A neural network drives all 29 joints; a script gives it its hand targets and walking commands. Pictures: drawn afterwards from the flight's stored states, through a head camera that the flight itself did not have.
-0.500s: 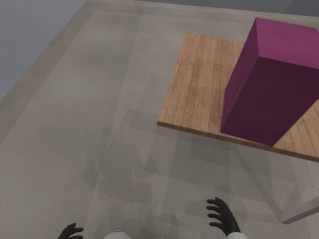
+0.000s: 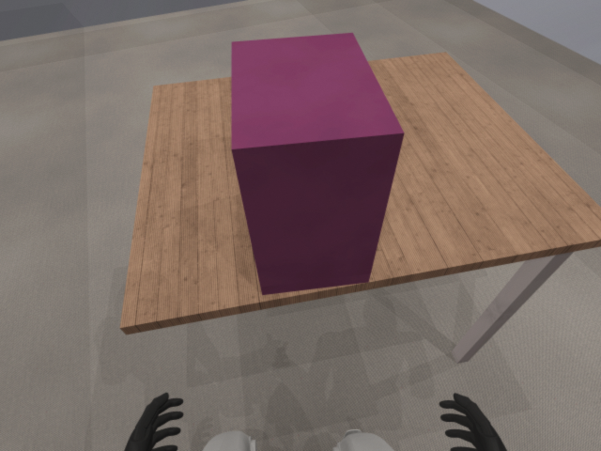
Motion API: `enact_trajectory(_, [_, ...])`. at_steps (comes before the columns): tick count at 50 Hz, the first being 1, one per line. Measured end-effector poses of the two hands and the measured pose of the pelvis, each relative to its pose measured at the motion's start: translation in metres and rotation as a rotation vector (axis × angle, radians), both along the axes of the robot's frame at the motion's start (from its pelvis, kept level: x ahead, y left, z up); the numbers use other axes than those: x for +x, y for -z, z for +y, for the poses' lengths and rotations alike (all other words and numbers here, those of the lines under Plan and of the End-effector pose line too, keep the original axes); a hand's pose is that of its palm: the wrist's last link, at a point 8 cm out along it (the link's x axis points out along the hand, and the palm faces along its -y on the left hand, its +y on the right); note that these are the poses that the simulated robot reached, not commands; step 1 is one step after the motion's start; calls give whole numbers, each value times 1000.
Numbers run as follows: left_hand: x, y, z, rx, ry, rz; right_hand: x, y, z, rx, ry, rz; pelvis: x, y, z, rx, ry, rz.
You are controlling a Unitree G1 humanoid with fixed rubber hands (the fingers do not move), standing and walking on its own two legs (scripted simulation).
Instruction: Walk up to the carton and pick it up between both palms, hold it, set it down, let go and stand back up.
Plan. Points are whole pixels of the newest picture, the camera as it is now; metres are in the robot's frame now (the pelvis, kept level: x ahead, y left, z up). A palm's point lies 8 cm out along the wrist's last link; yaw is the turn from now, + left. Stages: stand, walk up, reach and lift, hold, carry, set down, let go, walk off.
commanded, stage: walk up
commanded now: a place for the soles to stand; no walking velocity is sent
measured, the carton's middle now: (305, 170) +0.47 -0.01 +0.11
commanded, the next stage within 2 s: none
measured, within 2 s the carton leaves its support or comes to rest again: neither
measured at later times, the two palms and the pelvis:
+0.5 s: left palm (110, 417) +0.19 +0.27 -0.09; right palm (434, 442) +0.15 -0.17 -0.08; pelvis +0.02 +0.05 +0.01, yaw -8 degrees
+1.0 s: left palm (128, 447) +0.15 +0.23 -0.08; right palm out of the picture +0.03 -0.17 -0.09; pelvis +0.01 +0.06 +0.03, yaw -11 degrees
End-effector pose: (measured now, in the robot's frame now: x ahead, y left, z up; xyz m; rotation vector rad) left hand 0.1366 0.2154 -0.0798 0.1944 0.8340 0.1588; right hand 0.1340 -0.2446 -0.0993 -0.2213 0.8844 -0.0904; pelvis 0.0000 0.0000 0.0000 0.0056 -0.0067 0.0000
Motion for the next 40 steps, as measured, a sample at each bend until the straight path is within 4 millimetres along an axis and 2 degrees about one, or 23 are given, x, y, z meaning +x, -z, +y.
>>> enact_trajectory(4, [-9,-4,3,16,-35,52,21,-3,20,44,-17,11,13,-10,3,-17,16,9])
enact_trajectory(9, [-10,-8,18,40,-58,78,39,0,51,100,-27,37,22,-15,13,-20,37,15])
enact_trajectory(12, [-2,-6,33,48,-49,78,47,1,67,119,-20,29,25,-13,23,-21,48,20])
enact_trajectory(16, [21,3,57,41,-13,62,51,2,84,117,12,-10,26,-4,40,-6,58,20])
enact_trajectory(20, [39,8,69,45,31,63,38,-5,89,100,58,-36,23,-3,50,8,88,3])
enact_trajectory(23, [49,9,66,42,75,74,25,-14,82,76,109,-58,20,-6,52,7,114,6])
enact_trajectory(27, [55,10,46,9,141,68,4,-18,67,61,170,-67,16,-7,52,16,146,9])
enact_trajectory(31, [50,4,21,-48,189,59,-23,-17,57,67,218,-28,12,-13,51,-1,155,-11])
enact_trajectory(36, [46,-4,1,-102,217,46,-53,-17,58,80,249,18,11,-22,51,0,165,-25])
enact_trajectory(40, [42,-6,-2,-117,222,39,-72,-14,64,92,263,49,9,-25,50,-4,174,-35])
